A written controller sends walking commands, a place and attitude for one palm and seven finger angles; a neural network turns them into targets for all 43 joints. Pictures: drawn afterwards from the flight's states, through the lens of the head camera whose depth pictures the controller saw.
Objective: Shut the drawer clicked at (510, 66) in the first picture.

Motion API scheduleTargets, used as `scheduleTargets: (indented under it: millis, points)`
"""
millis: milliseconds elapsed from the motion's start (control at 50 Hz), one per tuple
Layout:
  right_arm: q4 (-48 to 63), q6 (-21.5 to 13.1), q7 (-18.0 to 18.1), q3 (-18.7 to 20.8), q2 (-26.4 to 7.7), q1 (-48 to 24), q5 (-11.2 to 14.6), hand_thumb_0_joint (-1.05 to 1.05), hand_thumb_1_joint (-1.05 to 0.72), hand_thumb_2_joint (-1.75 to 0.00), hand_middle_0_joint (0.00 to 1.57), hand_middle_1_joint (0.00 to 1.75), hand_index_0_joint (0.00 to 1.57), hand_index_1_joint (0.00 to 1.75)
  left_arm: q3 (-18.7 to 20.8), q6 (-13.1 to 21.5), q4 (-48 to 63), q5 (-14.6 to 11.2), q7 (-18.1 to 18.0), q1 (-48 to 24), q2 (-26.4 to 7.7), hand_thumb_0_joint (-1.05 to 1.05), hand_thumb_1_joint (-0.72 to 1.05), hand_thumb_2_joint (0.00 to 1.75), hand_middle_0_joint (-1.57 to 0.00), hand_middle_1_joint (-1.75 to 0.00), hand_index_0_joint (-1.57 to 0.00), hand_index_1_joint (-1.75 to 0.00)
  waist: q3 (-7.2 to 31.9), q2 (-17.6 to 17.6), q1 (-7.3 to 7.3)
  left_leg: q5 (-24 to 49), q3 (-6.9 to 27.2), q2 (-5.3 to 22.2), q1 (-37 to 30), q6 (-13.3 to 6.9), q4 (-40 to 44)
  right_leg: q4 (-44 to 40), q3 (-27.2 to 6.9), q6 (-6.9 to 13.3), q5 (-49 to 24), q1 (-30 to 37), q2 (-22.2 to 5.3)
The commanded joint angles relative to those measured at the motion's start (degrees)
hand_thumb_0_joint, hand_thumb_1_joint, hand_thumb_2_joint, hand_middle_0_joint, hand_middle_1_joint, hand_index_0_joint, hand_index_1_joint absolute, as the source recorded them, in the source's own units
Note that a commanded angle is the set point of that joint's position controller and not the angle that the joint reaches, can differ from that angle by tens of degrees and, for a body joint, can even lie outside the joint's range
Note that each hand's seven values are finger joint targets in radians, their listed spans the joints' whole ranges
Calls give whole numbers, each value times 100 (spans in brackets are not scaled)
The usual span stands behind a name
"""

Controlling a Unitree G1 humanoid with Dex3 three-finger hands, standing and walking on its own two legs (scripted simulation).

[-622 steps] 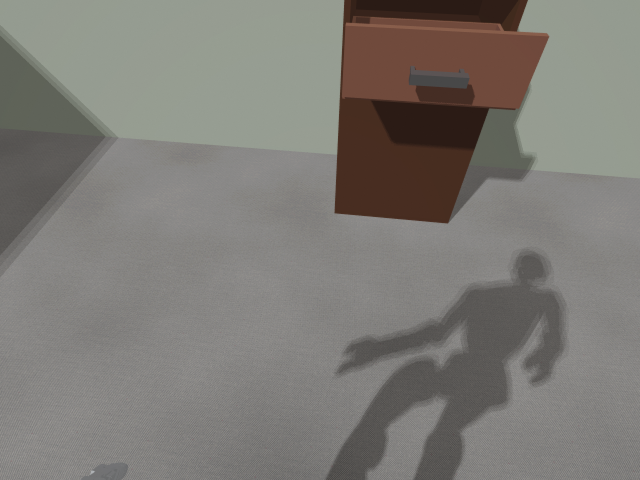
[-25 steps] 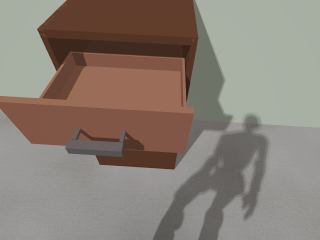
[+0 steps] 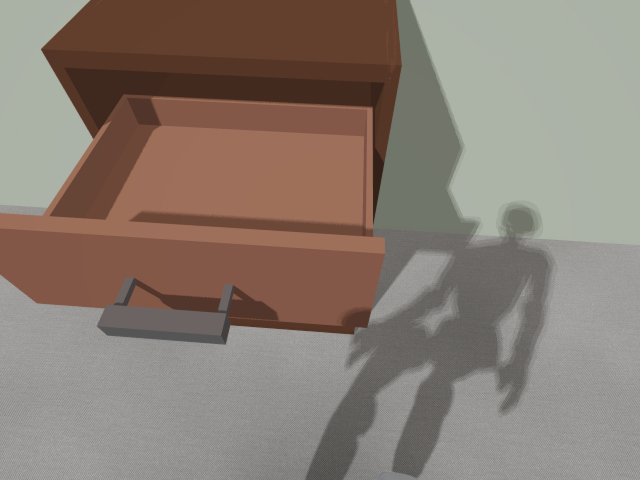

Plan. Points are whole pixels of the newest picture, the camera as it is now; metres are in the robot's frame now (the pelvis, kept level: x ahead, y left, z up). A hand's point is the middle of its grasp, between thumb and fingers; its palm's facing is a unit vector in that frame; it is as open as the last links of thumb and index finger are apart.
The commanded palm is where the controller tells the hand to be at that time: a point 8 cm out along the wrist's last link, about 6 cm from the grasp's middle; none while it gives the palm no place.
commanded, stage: come to a stop and stand still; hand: left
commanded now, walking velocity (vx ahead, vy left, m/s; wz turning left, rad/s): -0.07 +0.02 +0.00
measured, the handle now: (172, 306) +0.29 +0.19 +0.06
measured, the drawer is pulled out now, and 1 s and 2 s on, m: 0.30 0.30 0.30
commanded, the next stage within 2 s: look again from close up in 0.64 s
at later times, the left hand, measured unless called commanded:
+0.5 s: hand out of the picture +0.03 +0.19 -0.14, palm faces -0.02 -0.96 -0.28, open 7.4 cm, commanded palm none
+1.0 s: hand out of the picture +0.02 +0.17 -0.15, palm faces -0.04 -0.97 -0.24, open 7.3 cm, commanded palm none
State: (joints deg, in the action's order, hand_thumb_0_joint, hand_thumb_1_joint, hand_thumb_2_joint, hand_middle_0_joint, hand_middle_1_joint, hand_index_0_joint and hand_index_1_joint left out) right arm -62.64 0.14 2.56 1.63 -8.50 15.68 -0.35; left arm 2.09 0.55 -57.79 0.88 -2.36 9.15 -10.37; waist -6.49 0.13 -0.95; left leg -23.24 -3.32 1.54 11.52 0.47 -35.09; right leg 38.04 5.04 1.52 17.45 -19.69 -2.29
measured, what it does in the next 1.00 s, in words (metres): stands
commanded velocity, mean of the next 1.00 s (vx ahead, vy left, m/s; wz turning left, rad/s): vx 0.00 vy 0.00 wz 0.00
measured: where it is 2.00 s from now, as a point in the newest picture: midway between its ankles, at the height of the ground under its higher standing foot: outside the picture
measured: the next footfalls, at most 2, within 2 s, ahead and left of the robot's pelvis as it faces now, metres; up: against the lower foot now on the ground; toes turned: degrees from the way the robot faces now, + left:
none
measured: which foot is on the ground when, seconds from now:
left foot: down 0.00-1.00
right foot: down 0.00-1.00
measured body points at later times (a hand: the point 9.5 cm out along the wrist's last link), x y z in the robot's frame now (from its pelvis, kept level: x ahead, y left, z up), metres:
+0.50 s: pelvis -0.01 -0.01 +0.01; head -0.02 -0.04 +0.46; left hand +0.03 +0.24 -0.12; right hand +0.01 -0.23 -0.15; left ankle -0.04 +0.12 -0.72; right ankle +0.03 -0.11 -0.72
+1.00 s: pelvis +0.00 -0.01 +0.02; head +0.01 -0.03 +0.46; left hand +0.02 +0.22 -0.13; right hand -0.06 -0.21 -0.15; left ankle -0.04 +0.12 -0.72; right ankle +0.03 -0.11 -0.72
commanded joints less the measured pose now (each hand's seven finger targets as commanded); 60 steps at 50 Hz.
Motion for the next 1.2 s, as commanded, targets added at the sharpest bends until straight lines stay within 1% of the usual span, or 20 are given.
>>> scheduleTargets:
  millis: [0,20,40,80,140,160,180,200,220,240,260,280,320,340,380,540,620,780,900,1180]
  points:
    - [135,-94,-39,57,-400,592,-84,0,-90,-90,20,30,20,30,74,-113,287,-59,9,206,-401,0,90,90,-20,-30,-20,-30,617,600,117,2527,600,799,-11,-302,1514,-513,-556,65,-1307,475,-317]
    - [233,-114,-46,46,-419,208,-86,0,-90,-90,20,30,20,30,63,-148,271,-24,1,145,-332,0,90,90,-20,-30,-20,-30,320,1056,188,2936,707,964,416,-422,1674,-316,-472,-45,-908,703,-188]
    - [284,-132,-25,43,-396,24,-81,0,-90,-90,20,30,20,30,58,-148,222,-16,0,281,-301,0,90,90,-20,-30,-20,-30,238,995,271,3169,708,991,495,-488,1661,-285,-544,-23,-723,821,-134]
    - [349,-133,-5,60,-470,-18,-69,0,-90,-90,20,30,20,30,42,-103,110,3,9,510,-325,0,90,90,-20,-30,-20,-30,592,480,287,2996,452,779,42,-361,1367,-676,-676,3,-1424,867,-262]
    - [289,-94,-16,80,-404,214,-49,0,-90,-90,20,30,20,30,10,-24,64,3,17,493,-421,0,90,90,-20,-30,-20,-30,894,-103,119,2083,208,521,-403,-170,1290,-1113,-872,83,-2141,881,-467]
    - [678,-163,-76,187,-969,-235,46,0,-90,-90,20,30,20,30,61,63,-155,3,-200,1114,-698,0,90,90,-20,-30,-20,-30,1436,249,239,2928,6,761,-404,-18,257,-768,-913,61,-4110,1228,-770]
    - [860,-138,-111,143,-603,30,4,0,-90,-90,20,30,20,30,73,116,107,-1,-173,852,-910,0,90,90,-20,-30,-20,-30,1674,202,56,1315,91,333,10,-2,463,-710,-1308,303,-3654,1502,-999]
    - [841,-109,-117,85,-477,125,12,0,-90,-90,20,30,20,30,26,139,148,-11,-135,688,-845,0,90,90,-20,-30,-20,-30,1563,-24,-19,792,90,317,-76,-25,741,-852,-1334,387,-3035,1225,-1039]
    - [843,-96,-125,61,-462,292,0,0,-90,-90,20,30,20,30,-21,114,217,-3,-97,518,-760,0,90,90,-20,-30,-20,-30,1263,118,-114,1002,193,364,-201,-83,971,-900,-1124,353,-2239,833,-828]
    - [860,-112,-135,35,-497,298,-55,0,-90,-90,20,30,20,30,-54,68,241,-2,-49,420,-681,0,90,90,-20,-30,-20,-30,981,548,-72,1398,234,485,-261,-145,1161,-911,-938,263,-1605,550,-548]
    - [910,-112,-128,18,-596,228,-66,0,-90,-90,20,30,20,30,-87,40,254,0,-24,408,-632,0,90,90,-20,-30,-20,-30,567,497,-20,1478,357,581,28,-207,1201,-987,-807,167,-1146,456,-389]
    - [968,-92,-129,-9,-631,152,-56,0,-90,-90,20,30,20,30,-107,18,246,2,-5,437,-609,0,90,90,-20,-30,-20,-30,245,116,22,1121,371,588,239,-226,1294,-1159,-835,137,-758,358,-341]
    - [996,-74,-150,-45,-683,255,-56,0,-90,-90,20,30,20,30,-136,16,229,-1,20,489,-643,0,90,90,-20,-30,-20,-30,25,-436,-7,538,295,441,283,-216,1352,-1523,-1031,153,-84,209,-406]
    - [968,-71,-152,-51,-646,293,-67,0,-90,-90,20,30,20,30,-131,2,228,-10,33,484,-687,0,90,90,-20,-30,-20,-30,-44,-277,-9,395,271,401,201,-224,1459,-1624,-1101,177,230,48,-393]
    - [930,-61,-170,-56,-676,384,-84,0,-90,-90,20,30,20,30,-113,-9,256,-11,37,537,-729,0,90,90,-20,-30,-20,-30,-118,-285,-8,203,238,346,249,-226,1451,-1741,-1166,155,698,-63,-377]
    - [598,-112,-176,-112,-574,703,-84,0,-90,-90,20,30,20,30,-101,26,146,-43,51,711,-739,0,90,90,-20,-30,-20,-30,215,-186,20,326,176,319,93,-234,1533,-1837,-1181,183,666,142,-399]
    - [391,-165,-156,-141,-556,825,-68,0,-90,-90,20,30,20,30,-122,71,-8,-55,43,780,-698,0,90,90,-20,-30,-20,-30,425,-133,46,696,184,375,111,-192,1473,-1671,-1136,202,-52,500,-459]
    - [53,-193,-89,-163,-401,968,-49,0,-90,-90,20,30,20,30,-155,74,-302,-61,17,845,-527,0,90,90,-20,-30,-20,-30,306,62,79,1056,176,472,104,-152,1532,-1455,-973,205,-958,688,-467]
    - [-66,-163,-79,-159,-328,1016,-49,0,-90,-90,20,30,20,30,-159,63,-401,-53,11,848,-490,0,90,90,-20,-30,-20,-30,222,-28,61,894,124,447,57,-144,1508,-1580,-1021,212,-686,590,-471]
    - [-55,-177,-66,-131,-300,831,-38,0,-90,-90,20,30,20,30,-147,65,-381,-23,4,911,-419,0,90,90,-20,-30,-20,-30,249,-112,45,1142,117,470,-135,-159,1528,-1570,-975,164,-1020,589,-447]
